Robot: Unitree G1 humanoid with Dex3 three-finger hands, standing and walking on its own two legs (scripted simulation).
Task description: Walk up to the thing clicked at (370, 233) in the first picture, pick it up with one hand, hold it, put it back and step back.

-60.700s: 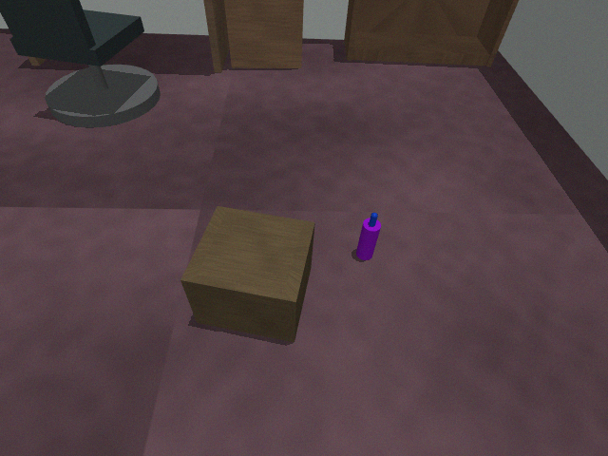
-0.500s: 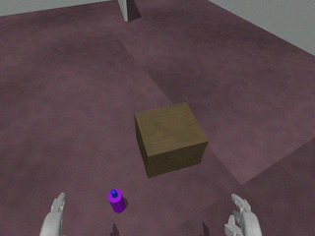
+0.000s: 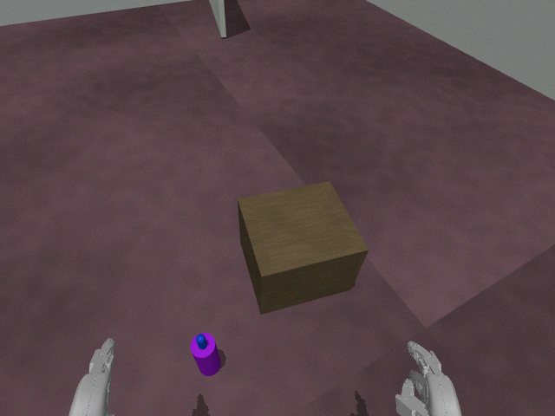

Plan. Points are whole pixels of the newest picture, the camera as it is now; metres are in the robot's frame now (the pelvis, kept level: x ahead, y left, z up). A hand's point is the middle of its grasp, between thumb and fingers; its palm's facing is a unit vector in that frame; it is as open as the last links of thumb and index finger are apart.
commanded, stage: home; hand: left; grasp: from the side
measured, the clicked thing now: (205, 352) +0.41 +0.18 -0.60
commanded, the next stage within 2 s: stand in 0.24 s
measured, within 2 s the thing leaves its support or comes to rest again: neither
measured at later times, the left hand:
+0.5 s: hand (136, 405) +0.17 +0.19 -0.05, palm faces +0.11 -0.95 -0.28, open 16.4 cm
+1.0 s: hand out of the picture +0.08 +0.25 -0.11, palm faces +0.00 -0.93 -0.35, open 7.6 cm
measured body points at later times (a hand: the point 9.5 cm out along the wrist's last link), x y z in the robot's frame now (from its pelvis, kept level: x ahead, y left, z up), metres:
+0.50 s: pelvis +0.00 +0.00 +0.00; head +0.02 +0.01 +0.45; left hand +0.16 +0.24 -0.03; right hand +0.16 -0.24 -0.07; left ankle +0.01 +0.13 -0.69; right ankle +0.00 -0.13 -0.69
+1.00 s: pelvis +0.00 +0.01 +0.03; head +0.01 +0.01 +0.48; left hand +0.08 +0.30 -0.09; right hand +0.09 -0.28 -0.09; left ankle +0.01 +0.13 -0.69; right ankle +0.00 -0.13 -0.69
